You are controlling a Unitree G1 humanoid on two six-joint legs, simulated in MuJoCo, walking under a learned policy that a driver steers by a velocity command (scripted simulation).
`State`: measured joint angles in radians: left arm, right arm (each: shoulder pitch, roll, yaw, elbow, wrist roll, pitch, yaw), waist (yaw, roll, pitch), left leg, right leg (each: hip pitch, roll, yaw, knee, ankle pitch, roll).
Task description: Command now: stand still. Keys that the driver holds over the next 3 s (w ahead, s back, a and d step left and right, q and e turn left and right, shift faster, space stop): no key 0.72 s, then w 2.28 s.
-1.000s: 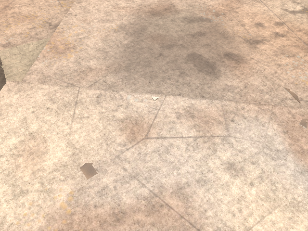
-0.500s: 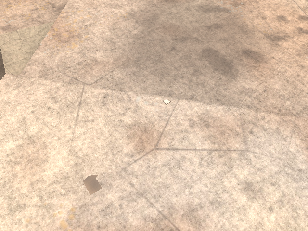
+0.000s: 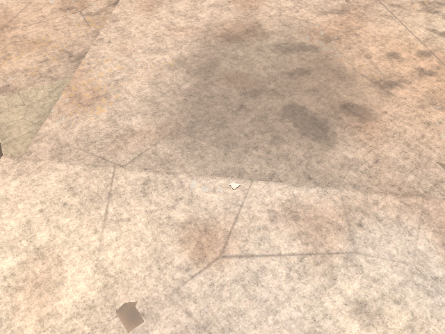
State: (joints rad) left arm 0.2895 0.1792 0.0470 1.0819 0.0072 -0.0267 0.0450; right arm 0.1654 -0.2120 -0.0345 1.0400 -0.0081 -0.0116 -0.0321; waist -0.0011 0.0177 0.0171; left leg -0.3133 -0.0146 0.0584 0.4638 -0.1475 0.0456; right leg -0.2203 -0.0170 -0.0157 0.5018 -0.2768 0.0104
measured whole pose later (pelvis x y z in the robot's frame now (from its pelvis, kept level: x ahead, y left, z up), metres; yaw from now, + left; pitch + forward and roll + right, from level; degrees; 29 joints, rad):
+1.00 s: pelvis +0.06 -0.02 +0.00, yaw +0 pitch +1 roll +0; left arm 0.30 0.18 0.06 1.09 -0.02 -0.07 0.03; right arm 0.28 -0.24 -0.07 1.10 0.04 -0.04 -0.03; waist 0.00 0.04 -0.03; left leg -0.23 0.01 0.03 0.45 -0.25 0.04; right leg -0.29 -0.03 -0.06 0.65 -0.41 -0.09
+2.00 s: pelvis +0.59 -0.02 -0.01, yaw +0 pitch +3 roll +2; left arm 0.01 0.21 0.05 0.84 -0.02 -0.09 -0.03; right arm 0.40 -0.24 -0.06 1.06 0.02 -0.07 -0.01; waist -0.08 -0.03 0.01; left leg 0.08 -0.02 0.07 0.28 -0.39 0.00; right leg -0.59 -0.07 -0.03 0.53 -0.01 -0.06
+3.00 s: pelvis +1.15 -0.02 -0.02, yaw +1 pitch +2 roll +2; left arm 0.03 0.25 0.07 0.80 -0.01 -0.09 -0.07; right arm 0.41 -0.22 -0.07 1.00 0.02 -0.10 -0.02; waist -0.09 -0.06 -0.01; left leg -0.10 -0.04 0.07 0.54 -0.48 0.02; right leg -0.59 -0.08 0.03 0.49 0.35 -0.08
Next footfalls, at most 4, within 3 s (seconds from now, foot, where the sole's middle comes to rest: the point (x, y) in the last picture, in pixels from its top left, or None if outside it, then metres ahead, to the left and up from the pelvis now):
1.04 right None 0.10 -0.15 -0.77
1.50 left None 0.47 0.10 -0.77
2.02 right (278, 248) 0.80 -0.14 -0.77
2.56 left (209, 189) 1.06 0.10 -0.77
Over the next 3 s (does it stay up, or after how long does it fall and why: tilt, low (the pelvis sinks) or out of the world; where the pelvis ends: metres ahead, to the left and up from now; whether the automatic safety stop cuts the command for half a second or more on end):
stays up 1.15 -0.02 -0.02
